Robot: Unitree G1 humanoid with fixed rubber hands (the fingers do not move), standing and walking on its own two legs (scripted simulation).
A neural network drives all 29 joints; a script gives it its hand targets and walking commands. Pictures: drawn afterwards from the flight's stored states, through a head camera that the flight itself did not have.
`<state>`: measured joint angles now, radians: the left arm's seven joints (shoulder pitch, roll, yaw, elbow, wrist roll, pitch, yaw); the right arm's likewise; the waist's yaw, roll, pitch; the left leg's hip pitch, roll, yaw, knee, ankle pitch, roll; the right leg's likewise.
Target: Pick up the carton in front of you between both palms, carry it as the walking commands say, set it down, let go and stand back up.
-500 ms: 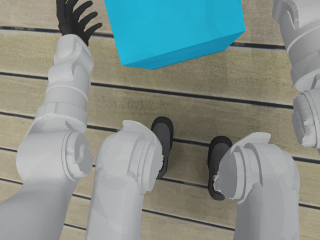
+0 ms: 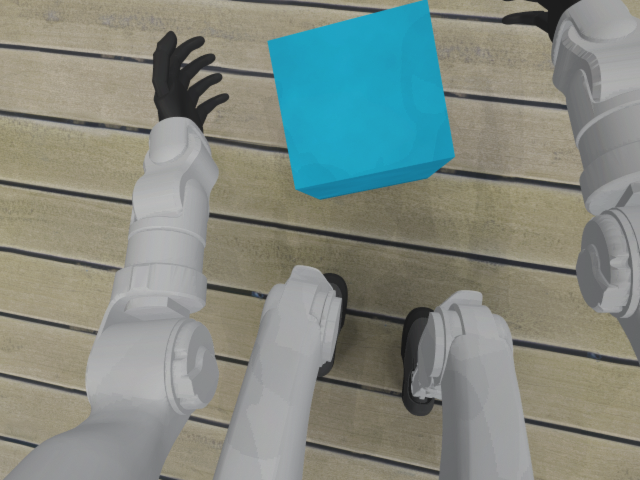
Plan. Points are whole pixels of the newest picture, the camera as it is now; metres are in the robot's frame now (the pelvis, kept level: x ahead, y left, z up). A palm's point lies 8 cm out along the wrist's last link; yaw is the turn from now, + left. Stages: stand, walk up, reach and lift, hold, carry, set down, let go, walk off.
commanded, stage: set down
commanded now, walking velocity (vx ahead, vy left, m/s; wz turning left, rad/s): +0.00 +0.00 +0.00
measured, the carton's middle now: (361, 122) +0.54 +0.06 -0.35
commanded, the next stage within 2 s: let go in 0.48 s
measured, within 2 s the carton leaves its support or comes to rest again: neither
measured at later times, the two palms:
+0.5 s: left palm (59, 67) +0.46 +0.24 +0.05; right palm out of the picture +0.59 -0.14 +0.05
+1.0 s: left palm out of the picture +0.36 +0.25 +0.17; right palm out of the picture +0.43 -0.18 +0.15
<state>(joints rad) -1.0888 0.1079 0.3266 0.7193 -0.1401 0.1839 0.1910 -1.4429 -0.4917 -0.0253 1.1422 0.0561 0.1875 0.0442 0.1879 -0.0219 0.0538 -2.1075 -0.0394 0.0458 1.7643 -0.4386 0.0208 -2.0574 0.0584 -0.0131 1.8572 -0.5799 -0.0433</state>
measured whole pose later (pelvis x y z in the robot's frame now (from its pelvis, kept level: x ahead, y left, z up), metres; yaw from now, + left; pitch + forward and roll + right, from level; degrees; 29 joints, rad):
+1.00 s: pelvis +0.08 +0.01 +0.25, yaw -3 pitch +26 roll +0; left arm -0.22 0.19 0.12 0.53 -0.01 0.06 -0.11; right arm -0.40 -0.15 -0.17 0.63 -0.09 0.09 -0.09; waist 0.11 0.02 -0.03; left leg -0.95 -0.04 0.02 0.75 -0.26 0.04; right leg -0.90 0.07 0.07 0.78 -0.33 -0.01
